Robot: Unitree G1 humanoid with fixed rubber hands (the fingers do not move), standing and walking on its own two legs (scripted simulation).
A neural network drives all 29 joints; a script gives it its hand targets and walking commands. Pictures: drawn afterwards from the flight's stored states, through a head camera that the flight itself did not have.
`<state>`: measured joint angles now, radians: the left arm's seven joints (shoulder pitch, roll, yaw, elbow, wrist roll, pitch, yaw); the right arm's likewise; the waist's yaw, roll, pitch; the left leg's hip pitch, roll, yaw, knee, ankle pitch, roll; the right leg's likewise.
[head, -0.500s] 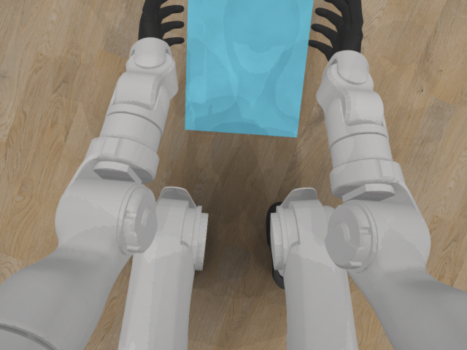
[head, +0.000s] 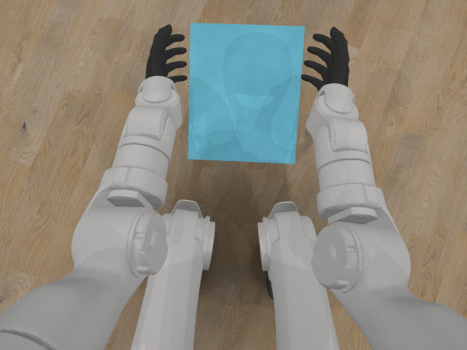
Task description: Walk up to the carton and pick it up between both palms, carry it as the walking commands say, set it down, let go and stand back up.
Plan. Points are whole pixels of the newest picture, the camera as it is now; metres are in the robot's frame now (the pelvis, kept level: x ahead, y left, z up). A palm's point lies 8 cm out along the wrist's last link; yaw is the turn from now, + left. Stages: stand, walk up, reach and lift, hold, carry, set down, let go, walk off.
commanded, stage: reach and lift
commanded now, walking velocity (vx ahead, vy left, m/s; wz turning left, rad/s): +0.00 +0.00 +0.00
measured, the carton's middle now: (244, 100) +0.51 -0.02 -0.20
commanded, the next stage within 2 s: none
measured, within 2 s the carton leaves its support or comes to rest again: neither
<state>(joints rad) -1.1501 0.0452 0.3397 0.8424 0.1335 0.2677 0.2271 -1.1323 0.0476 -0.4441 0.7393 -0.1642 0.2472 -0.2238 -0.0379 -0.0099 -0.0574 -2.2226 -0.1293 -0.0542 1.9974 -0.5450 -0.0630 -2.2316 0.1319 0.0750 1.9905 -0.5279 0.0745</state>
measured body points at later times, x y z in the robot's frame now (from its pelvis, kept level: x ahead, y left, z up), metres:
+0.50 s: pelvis +0.00 +0.00 +0.05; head +0.26 +0.00 +0.42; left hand +0.50 +0.12 -0.03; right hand +0.49 -0.14 -0.02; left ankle +0.11 +0.12 -0.39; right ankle +0.11 -0.13 -0.39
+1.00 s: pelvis +0.01 +0.00 +0.11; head +0.23 +0.01 +0.50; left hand +0.48 +0.12 +0.04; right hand +0.48 -0.14 +0.05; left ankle +0.11 +0.12 -0.39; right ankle +0.11 -0.13 -0.39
